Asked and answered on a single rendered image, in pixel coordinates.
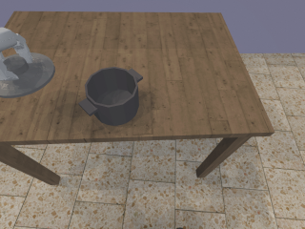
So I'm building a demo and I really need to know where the table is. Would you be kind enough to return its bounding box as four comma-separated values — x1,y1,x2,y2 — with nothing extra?
0,10,275,185

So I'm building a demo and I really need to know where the knob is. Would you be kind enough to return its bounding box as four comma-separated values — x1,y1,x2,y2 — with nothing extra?
3,56,30,75

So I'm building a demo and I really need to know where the robot left hand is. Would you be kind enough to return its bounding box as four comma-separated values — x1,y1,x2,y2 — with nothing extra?
0,27,33,81

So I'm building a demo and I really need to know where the pot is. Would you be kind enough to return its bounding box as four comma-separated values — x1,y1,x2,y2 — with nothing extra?
78,67,143,126

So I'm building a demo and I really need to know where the lid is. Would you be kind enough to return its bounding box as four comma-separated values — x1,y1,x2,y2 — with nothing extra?
0,52,55,98

